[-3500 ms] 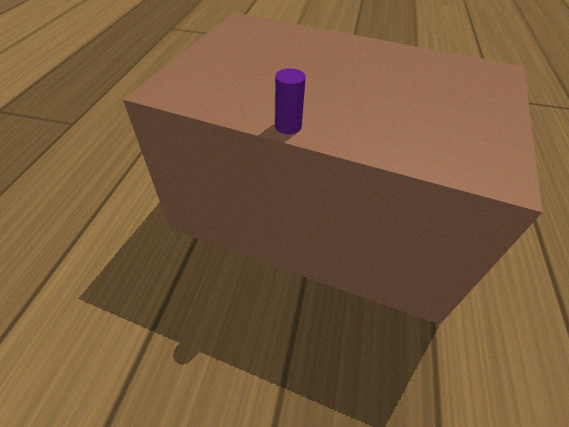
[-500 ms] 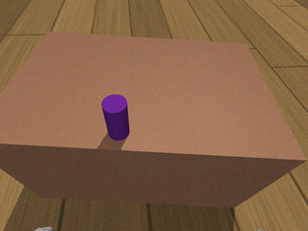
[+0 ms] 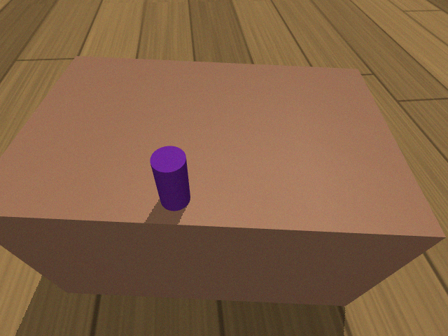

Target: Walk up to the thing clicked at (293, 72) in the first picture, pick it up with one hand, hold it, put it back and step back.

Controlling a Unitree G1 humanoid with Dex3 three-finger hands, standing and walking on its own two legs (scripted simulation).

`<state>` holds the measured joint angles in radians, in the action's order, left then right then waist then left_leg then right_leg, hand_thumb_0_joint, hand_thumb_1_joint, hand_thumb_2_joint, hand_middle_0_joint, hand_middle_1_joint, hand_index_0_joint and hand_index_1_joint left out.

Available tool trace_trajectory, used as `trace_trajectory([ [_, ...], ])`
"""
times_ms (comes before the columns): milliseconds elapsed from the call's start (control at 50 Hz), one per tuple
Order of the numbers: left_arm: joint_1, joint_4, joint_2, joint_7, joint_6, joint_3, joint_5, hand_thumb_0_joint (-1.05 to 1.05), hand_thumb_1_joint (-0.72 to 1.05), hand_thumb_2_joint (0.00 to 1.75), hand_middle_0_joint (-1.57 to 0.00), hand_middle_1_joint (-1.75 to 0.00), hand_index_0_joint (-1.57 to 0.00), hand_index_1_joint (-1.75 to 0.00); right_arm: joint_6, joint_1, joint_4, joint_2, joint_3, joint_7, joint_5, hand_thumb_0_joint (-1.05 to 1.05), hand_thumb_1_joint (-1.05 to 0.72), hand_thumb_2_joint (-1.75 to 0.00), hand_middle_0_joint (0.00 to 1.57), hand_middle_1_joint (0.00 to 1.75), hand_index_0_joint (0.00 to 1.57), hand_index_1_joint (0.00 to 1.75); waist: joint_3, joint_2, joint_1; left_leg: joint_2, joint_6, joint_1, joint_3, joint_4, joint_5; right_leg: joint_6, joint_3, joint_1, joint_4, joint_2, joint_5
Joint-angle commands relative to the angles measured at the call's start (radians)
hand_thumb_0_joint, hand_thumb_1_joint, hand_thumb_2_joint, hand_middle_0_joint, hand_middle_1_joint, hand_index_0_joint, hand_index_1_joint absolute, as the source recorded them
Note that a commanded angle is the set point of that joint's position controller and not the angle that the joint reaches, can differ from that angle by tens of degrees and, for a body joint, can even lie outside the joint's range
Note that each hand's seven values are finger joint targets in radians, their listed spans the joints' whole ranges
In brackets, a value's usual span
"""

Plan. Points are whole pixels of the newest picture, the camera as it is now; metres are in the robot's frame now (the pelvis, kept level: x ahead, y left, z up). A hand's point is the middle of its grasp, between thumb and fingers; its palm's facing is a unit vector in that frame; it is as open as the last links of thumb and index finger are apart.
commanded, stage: walk up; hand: left
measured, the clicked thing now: (172, 180) +0.46 +0.13 -0.05
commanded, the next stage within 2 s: stand in 0.36 s
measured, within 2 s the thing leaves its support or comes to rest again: neither
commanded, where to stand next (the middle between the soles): +0.07 -0.01 m, yaw -1 degrees
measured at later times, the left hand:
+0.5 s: hand out of the picture +0.10 +0.25 -0.15, palm faces -0.01 -0.95 -0.32, open 7.4 cm
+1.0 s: hand out of the picture +0.10 +0.25 -0.15, palm faces -0.04 -0.94 -0.34, open 7.4 cm
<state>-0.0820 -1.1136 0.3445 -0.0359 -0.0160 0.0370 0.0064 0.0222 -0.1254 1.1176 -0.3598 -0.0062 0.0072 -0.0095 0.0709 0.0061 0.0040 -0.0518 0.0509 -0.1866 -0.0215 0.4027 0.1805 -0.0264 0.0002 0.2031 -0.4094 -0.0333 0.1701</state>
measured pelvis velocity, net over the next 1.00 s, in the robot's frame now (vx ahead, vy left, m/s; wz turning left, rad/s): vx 0.02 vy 0.00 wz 0.00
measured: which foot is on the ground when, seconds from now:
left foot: down 0.00-1.00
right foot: down 0.00-1.00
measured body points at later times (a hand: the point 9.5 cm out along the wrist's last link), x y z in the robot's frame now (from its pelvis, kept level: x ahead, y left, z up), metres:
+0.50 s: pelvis +0.01 +0.00 +0.00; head +0.03 +0.00 +0.45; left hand +0.10 +0.30 -0.13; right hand +0.11 -0.30 -0.13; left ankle +0.03 +0.15 -0.74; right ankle +0.03 -0.14 -0.74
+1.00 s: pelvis +0.02 +0.00 +0.00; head +0.04 +0.00 +0.45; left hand +0.10 +0.30 -0.13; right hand +0.09 -0.30 -0.13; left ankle +0.03 +0.15 -0.74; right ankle +0.03 -0.14 -0.74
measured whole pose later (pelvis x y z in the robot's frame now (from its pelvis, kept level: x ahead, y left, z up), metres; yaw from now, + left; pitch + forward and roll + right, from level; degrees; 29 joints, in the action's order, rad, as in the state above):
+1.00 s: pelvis +0.02 +0.00 +0.00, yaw +0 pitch -2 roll +0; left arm -0.10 -1.14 0.36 -0.02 0.01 0.00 0.01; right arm 0.00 -0.11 1.14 -0.36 0.00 0.02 -0.01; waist 0.06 0.00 -0.01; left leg -0.05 0.05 -0.13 -0.02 0.33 0.17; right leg -0.03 0.00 0.15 -0.36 -0.03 0.17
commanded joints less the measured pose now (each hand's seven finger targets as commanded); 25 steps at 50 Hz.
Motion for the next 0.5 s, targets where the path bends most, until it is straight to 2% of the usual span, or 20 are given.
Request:
trace_trajectory([
  [0, 0.038, 0.059, 0.207, 0.017, 0.023, 0.036, -0.003, 0.00, 0.90, 0.90, -0.20, -0.30, -0.20, -0.30, 0.029, 0.062, -0.066, -0.216, 0.044, -0.016, -0.001, 0.00, -0.90, -0.90, 0.20, 0.30, 0.20, 0.30, -0.116, -0.027, 0.011, -0.073, -0.068, -0.011, -0.073, -0.091, -0.008, 0.052, -0.086, -0.069, 0.081, -0.082, 0.002],
  [100, 0.032, 0.054, 0.207, 0.021, 0.021, 0.035, -0.003, 0.00, 0.90, 0.90, -0.20, -0.30, -0.20, -0.30, 0.026, 0.061, -0.065, -0.217, 0.050, -0.020, 0.002, 0.00, -0.90, -0.90, 0.20, 0.30, 0.20, 0.30, -0.138, -0.023, 0.006, -0.078, -0.071, 0.017, -0.060, -0.073, -0.108, 0.051, -0.072, -0.092, 0.071, -0.083, -0.088],
  [260, 0.045, 0.045, 0.204, 0.023, 0.017, 0.031, -0.002, 0.00, 0.90, 0.90, -0.20, -0.30, -0.20, -0.30, 0.019, 0.071, -0.059, -0.223, 0.054, -0.021, 0.002, 0.00, -0.90, -0.90, 0.20, 0.30, 0.20, 0.30, -0.120, -0.022, 0.001, -0.081, -0.072, 0.007, -0.066, -0.097, -0.074, 0.046, -0.066, -0.095, 0.077, -0.082, -0.076],
  [320, 0.046, 0.043, 0.202, 0.023, 0.018, 0.031, -0.002, 0.00, 0.90, 0.90, -0.20, -0.30, -0.20, -0.30, 0.019, 0.077, -0.059, -0.217, 0.053, -0.020, 0.001, 0.00, -0.90, -0.90, 0.20, 0.30, 0.20, 0.30, -0.105, -0.021, -0.002, -0.080, -0.068, 0.011, -0.063, -0.099, -0.065, 0.044, -0.067, -0.077, 0.090, -0.082, -0.059],
  [360, 0.043, 0.038, 0.222, 0.028, 0.035, 0.022, 0.008, 0.00, 0.90, 0.90, -0.20, -0.30, -0.20, -0.30, 0.008, 0.073, -0.053, -0.205, 0.052, -0.014, -0.003, 0.00, -0.90, -0.90, 0.20, 0.30, 0.20, 0.30, -0.079, -0.012, -0.007, -0.073, -0.057, 0.019, -0.062, -0.112, 0.021, 0.043, -0.088, -0.042, 0.129, -0.093, 0.058],
  [420, 0.047, 0.037, 0.222, 0.030, 0.044, 0.017, 0.005, 0.00, 0.90, 0.90, -0.20, -0.30, -0.20, -0.30, 0.008, 0.073, -0.053, -0.210, 0.052, -0.009, -0.003, 0.00, -0.90, -0.90, 0.20, 0.30, 0.20, 0.30, -0.095, -0.017, -0.006, -0.078, -0.060, 0.040, -0.064, -0.113, -0.040, 0.044, -0.087, -0.056, 0.122, -0.096, -0.005],
  [480, 0.040, 0.037, 0.224, 0.031, 0.051, 0.014, 0.001, 0.00, 0.90, 0.90, -0.20, -0.30, -0.20, -0.30, 0.012, 0.072, -0.052, -0.210, 0.051, -0.008, -0.002, 0.00, -0.90, -0.90, 0.20, 0.30, 0.20, 0.30, -0.129, -0.015, -0.008, -0.085, -0.059, 0.073, -0.057, -0.105, -0.131, 0.042, -0.079, -0.084, 0.101, -0.099, -0.118],
])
